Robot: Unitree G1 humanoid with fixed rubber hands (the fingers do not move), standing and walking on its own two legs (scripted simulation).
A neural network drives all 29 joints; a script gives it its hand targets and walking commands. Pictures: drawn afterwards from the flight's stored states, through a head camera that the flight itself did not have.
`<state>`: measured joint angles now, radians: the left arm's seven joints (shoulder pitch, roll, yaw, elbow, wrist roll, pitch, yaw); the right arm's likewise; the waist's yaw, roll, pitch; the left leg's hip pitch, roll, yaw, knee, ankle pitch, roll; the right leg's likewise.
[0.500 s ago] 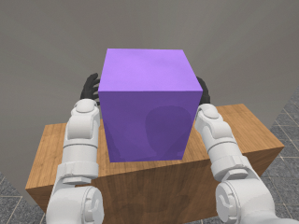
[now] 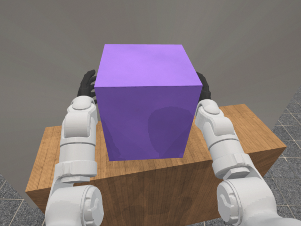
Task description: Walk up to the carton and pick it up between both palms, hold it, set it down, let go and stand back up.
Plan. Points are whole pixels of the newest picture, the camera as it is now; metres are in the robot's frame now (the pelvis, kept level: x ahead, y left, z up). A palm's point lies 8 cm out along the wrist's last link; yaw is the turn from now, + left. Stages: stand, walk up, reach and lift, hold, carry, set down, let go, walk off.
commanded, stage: reach and lift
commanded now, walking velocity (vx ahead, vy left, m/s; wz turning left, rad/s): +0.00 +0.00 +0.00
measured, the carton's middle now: (145, 103) +0.41 -0.02 +0.17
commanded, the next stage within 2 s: hold in 0.24 s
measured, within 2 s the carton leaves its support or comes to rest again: neither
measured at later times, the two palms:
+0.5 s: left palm (82, 95) +0.39 +0.14 +0.22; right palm (201, 94) +0.38 -0.16 +0.21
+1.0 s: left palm (69, 92) +0.36 +0.16 +0.25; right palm (198, 88) +0.37 -0.14 +0.24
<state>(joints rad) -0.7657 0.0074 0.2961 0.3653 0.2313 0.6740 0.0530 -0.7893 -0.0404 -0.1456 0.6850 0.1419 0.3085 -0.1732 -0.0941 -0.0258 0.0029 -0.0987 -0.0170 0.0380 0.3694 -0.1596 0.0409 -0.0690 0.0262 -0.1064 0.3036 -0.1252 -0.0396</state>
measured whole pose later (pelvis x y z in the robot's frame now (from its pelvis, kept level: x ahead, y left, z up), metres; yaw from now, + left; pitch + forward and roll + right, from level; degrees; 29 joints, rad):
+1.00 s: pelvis +0.00 +0.00 +0.00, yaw +0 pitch -9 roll -1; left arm -0.80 0.02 0.33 0.23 0.28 0.87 0.01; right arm -0.86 -0.03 -0.14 0.62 0.18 0.48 -0.20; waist -0.07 -0.04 -0.03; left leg -0.07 -0.01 0.04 0.38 -0.17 0.04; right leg -0.04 0.03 -0.10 0.32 -0.14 -0.04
